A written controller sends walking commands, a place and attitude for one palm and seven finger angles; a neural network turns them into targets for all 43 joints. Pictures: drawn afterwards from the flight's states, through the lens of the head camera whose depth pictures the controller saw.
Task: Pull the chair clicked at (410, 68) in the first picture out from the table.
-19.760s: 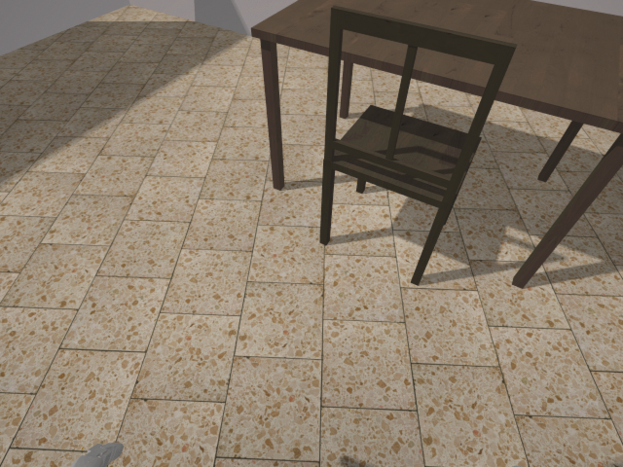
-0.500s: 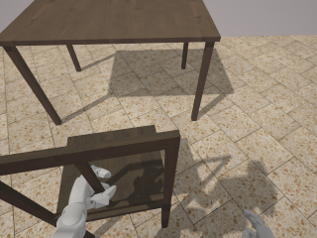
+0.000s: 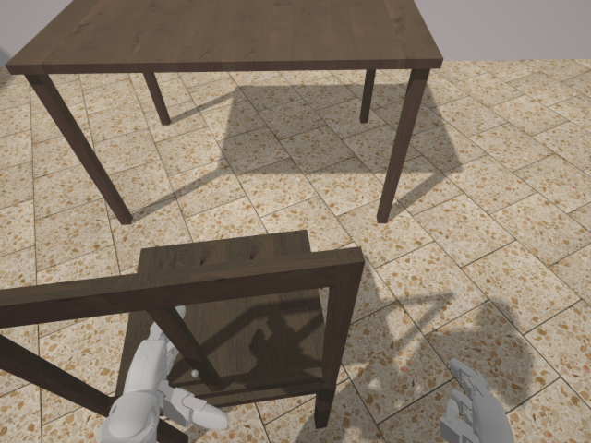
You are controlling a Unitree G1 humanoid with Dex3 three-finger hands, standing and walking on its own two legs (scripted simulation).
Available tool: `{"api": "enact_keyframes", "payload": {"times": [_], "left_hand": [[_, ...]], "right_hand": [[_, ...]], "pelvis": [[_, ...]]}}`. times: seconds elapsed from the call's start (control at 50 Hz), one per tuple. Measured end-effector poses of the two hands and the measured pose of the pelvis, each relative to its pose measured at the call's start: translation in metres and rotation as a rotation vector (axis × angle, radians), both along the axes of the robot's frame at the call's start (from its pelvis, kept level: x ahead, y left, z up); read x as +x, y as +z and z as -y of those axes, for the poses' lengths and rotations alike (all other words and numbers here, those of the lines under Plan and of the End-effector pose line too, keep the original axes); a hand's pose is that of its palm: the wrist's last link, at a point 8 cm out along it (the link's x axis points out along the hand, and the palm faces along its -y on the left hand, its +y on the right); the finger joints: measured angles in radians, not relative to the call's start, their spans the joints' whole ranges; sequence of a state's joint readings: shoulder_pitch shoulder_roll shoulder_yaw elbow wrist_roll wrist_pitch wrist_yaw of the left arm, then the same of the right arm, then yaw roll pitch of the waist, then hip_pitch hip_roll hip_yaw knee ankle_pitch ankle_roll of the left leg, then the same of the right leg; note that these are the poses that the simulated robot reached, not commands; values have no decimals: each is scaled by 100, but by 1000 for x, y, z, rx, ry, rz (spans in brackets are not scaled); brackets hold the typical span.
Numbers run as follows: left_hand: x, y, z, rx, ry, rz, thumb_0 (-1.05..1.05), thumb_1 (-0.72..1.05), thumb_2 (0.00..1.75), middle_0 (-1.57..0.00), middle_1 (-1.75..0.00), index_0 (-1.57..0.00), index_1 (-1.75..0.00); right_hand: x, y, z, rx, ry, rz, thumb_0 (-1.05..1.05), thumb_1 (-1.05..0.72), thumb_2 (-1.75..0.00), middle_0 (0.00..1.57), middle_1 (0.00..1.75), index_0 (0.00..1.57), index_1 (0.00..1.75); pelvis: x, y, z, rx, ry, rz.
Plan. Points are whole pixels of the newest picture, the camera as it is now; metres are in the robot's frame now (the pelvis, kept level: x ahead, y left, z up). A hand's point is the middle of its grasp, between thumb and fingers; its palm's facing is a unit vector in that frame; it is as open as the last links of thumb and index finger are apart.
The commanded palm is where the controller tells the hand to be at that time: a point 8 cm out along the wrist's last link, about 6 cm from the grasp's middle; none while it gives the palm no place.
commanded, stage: open the thumb and straighten the fingers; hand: left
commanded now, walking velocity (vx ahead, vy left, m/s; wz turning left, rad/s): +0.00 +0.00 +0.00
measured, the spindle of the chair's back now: (194, 355) +0.25 +0.16 -0.04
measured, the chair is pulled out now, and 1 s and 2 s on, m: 0.61 0.61 0.61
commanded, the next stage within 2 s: draw the fingers out of the gap in 0.04 s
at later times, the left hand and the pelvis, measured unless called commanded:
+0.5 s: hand (187, 427) +0.16 +0.15 -0.04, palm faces +0.06 -0.98 -0.20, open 17.5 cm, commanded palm +0.14 +0.19 -0.01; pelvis +0.00 +0.00 -0.01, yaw +1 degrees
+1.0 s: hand out of the picture +0.11 +0.15 -0.04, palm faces +0.06 -0.98 -0.18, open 17.5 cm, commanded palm +0.07 +0.20 -0.01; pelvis +0.00 +0.00 -0.02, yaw +1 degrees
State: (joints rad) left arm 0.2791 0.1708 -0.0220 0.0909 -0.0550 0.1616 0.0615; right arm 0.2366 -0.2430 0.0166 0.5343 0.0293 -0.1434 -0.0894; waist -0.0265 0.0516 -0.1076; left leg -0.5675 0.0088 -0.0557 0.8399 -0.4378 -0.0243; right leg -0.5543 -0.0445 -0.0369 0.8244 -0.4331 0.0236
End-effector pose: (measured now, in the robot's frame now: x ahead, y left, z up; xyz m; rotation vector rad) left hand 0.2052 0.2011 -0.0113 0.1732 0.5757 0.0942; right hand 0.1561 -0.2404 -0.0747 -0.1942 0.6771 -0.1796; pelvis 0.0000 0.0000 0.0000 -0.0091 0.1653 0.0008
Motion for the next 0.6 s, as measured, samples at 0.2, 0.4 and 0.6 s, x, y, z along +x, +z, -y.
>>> {"api": "enact_keyframes", "payload": {"times": [0.2, 0.4, 0.6], "left_hand": [[-7, -3, 3, -5, -3, -13, -1, -54, 20, -2, -5, -2, -5], [-46, -1, 2, 1, 16, -39, -1, -54, 20, -1, -1, -1, -1], [-73, -2, 6, 1, 22, -38, -1, -54, 20, -1, 0, 0, -1]], "right_hand": [[-4, -2, 1, -14, -6, -15, 1, -90, -89, 20, 30, 20, 30], [-8, -4, 2, -9, -32, -4, 1, -90, -89, 20, 30, 20, 30], [1, -6, -4, -8, -12, 39, 1, -90, -89, 20, 30, 20, 30]], "pelvis": [[0, -4, -1, -3, 3, -11], [-1, -8, 0, -7, 6, -17], [-7, -15, 1, -11, 19, -23]]}}
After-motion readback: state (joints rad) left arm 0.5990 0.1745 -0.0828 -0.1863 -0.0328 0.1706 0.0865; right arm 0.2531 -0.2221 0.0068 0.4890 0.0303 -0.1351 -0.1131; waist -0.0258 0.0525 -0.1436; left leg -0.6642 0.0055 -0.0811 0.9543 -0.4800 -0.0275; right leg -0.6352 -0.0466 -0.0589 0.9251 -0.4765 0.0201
